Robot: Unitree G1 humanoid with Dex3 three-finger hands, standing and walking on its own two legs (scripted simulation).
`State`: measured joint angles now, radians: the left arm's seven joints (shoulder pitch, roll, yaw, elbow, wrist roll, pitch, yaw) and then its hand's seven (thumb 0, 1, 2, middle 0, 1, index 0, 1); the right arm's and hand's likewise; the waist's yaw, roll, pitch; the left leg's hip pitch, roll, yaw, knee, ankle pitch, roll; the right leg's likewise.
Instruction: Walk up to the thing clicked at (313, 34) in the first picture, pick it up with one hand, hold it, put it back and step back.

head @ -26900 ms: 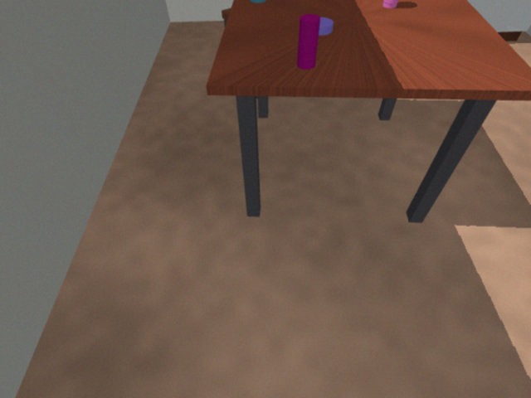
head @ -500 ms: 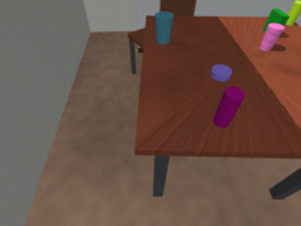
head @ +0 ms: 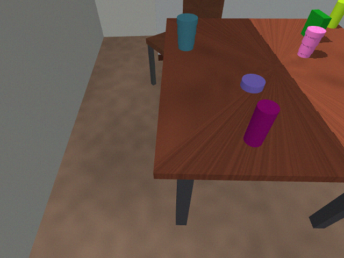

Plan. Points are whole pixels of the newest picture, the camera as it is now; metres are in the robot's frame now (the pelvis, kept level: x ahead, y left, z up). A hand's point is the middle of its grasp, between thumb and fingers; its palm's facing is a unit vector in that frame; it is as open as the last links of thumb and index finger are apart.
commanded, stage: stand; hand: right
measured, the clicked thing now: (259, 124) +0.44 -0.24 +0.04
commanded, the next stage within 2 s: none
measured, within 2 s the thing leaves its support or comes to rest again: neither
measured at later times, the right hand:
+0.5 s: hand out of the picture +0.08 -0.25 -0.16, palm faces -0.04 +0.94 -0.35, open 8.5 cm
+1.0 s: hand out of the picture +0.08 -0.25 -0.16, palm faces -0.03 +0.94 -0.35, open 7.4 cm
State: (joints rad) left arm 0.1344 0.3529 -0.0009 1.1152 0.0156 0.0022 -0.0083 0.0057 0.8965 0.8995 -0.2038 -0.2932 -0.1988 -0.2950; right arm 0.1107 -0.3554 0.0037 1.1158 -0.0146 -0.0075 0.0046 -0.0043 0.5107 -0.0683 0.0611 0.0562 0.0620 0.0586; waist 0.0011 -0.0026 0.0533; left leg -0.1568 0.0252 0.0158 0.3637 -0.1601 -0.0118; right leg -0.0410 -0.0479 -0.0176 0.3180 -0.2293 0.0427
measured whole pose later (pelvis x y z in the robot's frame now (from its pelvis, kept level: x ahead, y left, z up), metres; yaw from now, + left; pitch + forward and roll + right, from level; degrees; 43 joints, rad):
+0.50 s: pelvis +0.01 +0.00 +0.00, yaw +0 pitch -2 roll +0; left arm 0.14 0.35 0.00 1.11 0.01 0.00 -0.01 0.01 0.90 0.90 -0.20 -0.30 -0.20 -0.30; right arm 0.11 -0.35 0.00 1.12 -0.01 -0.01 0.00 0.00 -0.68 -0.85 0.20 0.29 0.20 0.30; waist 0.00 0.00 0.06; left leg -0.16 0.02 0.02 0.36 -0.17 -0.01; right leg -0.04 -0.05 -0.02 0.31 -0.23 0.04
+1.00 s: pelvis +0.01 +0.00 +0.00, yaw +0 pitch -2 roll +0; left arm 0.14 0.35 0.00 1.11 0.02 0.00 -0.01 0.01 0.90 0.90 -0.20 -0.30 -0.20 -0.30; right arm 0.11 -0.35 0.00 1.12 -0.01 -0.01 0.01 0.00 -0.90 -0.90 0.20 0.30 0.20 0.30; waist 0.00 -0.01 0.06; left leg -0.16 0.02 0.01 0.36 -0.17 -0.01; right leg -0.04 -0.06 -0.02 0.31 -0.23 0.05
